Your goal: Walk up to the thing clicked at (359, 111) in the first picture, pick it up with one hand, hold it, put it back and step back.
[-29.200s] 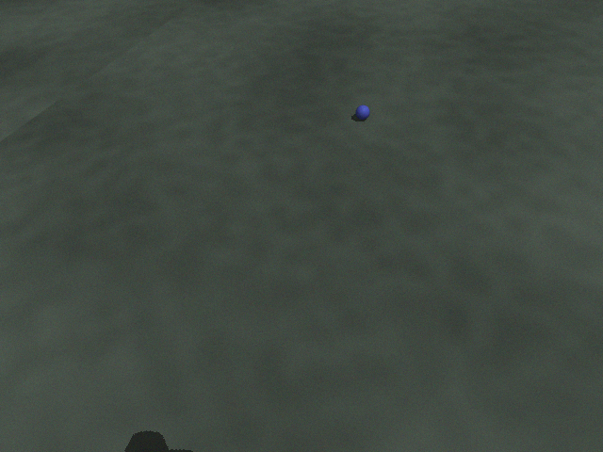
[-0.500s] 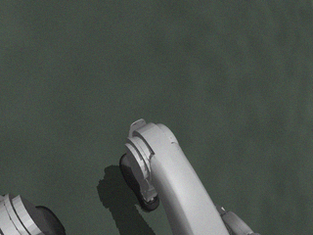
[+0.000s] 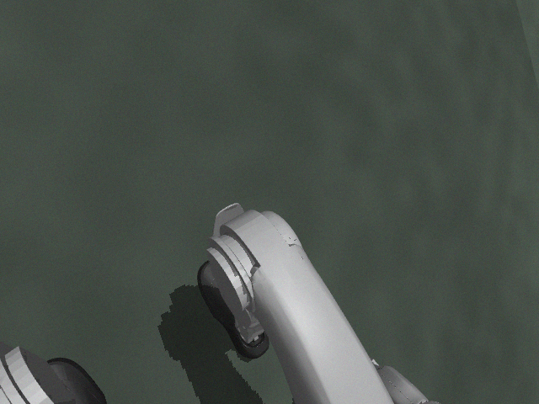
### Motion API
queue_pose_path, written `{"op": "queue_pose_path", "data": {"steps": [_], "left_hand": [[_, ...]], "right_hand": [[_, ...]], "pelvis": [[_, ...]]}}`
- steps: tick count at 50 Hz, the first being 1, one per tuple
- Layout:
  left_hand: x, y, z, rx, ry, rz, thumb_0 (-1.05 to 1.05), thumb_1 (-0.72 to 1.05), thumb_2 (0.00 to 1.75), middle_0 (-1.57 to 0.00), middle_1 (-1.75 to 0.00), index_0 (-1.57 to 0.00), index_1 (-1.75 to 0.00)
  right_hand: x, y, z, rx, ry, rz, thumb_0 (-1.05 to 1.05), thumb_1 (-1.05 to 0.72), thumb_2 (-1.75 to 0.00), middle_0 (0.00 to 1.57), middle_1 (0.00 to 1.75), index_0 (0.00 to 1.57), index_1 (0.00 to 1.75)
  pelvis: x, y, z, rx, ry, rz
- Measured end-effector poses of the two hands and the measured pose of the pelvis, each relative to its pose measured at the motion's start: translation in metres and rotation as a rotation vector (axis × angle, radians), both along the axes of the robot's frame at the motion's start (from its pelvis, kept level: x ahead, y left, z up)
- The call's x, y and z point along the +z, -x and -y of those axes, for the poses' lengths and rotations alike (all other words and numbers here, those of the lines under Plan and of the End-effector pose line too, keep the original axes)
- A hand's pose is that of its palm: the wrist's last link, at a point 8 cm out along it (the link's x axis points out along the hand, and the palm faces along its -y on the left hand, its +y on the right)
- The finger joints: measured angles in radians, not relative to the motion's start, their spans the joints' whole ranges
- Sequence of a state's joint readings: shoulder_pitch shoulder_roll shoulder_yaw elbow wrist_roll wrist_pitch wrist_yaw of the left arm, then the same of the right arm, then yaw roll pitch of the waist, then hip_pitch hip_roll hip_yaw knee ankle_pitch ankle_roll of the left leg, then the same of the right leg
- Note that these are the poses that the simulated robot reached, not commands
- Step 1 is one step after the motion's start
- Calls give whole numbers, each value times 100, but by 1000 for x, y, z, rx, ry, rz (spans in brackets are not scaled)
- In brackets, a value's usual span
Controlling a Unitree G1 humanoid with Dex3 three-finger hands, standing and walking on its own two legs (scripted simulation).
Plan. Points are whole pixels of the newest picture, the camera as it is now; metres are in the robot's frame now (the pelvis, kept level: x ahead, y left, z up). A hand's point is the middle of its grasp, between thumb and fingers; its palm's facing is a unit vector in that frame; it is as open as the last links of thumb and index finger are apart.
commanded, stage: rest palm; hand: left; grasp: from above
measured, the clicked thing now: out of the picture +0.58 +0.31 -0.27
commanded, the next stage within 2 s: close in 0.18 s
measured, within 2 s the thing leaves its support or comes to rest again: neither
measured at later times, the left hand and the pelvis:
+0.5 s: hand out of the picture +0.54 +0.30 -0.23, palm faces -0.40 -0.12 -0.91, open 13.4 cm; pelvis +0.00 +0.00 +0.01, yaw +0 degrees
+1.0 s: hand out of the picture +0.54 +0.30 -0.23, palm faces -0.40 -0.12 -0.91, open 12.9 cm; pelvis +0.00 +0.00 +0.01, yaw +0 degrees
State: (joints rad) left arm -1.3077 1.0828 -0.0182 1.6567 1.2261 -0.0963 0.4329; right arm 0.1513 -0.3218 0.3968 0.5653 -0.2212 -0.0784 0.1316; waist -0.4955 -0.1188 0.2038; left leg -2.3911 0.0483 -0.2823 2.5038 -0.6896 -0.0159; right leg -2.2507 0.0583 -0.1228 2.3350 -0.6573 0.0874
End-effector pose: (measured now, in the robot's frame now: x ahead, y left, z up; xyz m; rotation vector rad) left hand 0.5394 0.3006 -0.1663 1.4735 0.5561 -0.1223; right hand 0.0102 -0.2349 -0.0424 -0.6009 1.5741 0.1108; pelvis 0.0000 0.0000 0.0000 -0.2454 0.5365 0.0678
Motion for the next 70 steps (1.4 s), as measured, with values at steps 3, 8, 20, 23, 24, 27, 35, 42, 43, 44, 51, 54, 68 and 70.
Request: {"op": "queue_pose_path", "data": {"steps": [3,8,20,23,24,27,35,42,43,44,51,54,68,70], "left_hand": [[-1,0,0,3,1,7,0,-44,111,-8,-118,-8,-116],[-1,1,0,4,1,11,0,-44,112,-7,-118,-7,-117],[-2,0,1,14,-4,7,0,-43,109,-6,-118,-7,-116],[-2,-1,1,17,-3,4,0,-43,104,-6,-116,-7,-114],[-2,-1,2,18,-3,4,0,-43,103,-6,-116,-7,-113],[-2,-1,2,17,-5,1,0,-42,99,-6,-115,-7,-112],[-3,-3,3,18,-9,1,0,-42,95,-6,-112,-8,-109],[-3,-4,3,18,-10,3,0,-37,96,-8,-112,-10,-108],[-3,-4,3,19,-10,4,0,-37,96,-8,-112,-10,-108],[-3,-4,3,19,-9,5,0,-36,96,-8,-112,-11,-108],[-2,-5,2,22,-8,12,0,-31,95,-10,-111,-13,-107],[-2,-4,2,21,-9,13,0,-28,95,-11,-111,-14,-107],[-1,-5,3,23,-10,18,0,-18,98,-15,-111,-18,-107],[0,-5,2,23,-10,19,0,-17,99,-15,-112,-18,-107]], "right_hand": [[1,-3,-1,9,2,5,0,-91,-90,20,30,20,30],[2,-6,-2,19,1,8,0,-91,-90,20,30,20,30],[4,-7,-4,23,-9,0,0,-91,-90,20,30,20,30],[4,-6,-3,21,-9,-5,0,-91,-90,20,30,20,30],[5,-5,-3,21,-9,-7,0,-91,-90,20,30,20,30],[5,-4,-2,20,-7,-13,0,-90,-89,20,30,20,30],[8,-1,1,19,5,-25,0,-90,-89,20,30,20,30],[10,0,3,20,15,-33,0,-90,-89,20,30,20,30],[10,0,3,20,15,-34,0,-90,-89,20,30,20,30],[10,0,2,21,15,-34,0,-90,-89,20,30,20,30],[9,-1,1,29,11,-28,0,-90,-89,20,30,20,30],[9,-2,0,31,10,-27,0,-90,-89,20,30,20,30],[7,-4,-2,33,3,-20,0,-90,-89,20,30,20,30],[7,-4,-2,34,3,-22,0,-90,-89,20,30,20,30]], "pelvis": [[1,0,-1,0,3,2],[2,0,-2,0,7,0],[5,0,-2,1,9,-6],[5,0,-2,1,9,-6],[5,0,-1,1,8,-7],[5,0,-1,1,8,-8],[6,1,0,0,7,-5],[7,0,0,-1,9,-8],[7,0,0,-1,9,-8],[7,0,0,-1,10,-8],[6,2,-1,0,14,-1],[6,2,-2,-1,15,-1],[7,2,-2,-1,17,-2],[7,2,-2,-1,17,-2]]}}
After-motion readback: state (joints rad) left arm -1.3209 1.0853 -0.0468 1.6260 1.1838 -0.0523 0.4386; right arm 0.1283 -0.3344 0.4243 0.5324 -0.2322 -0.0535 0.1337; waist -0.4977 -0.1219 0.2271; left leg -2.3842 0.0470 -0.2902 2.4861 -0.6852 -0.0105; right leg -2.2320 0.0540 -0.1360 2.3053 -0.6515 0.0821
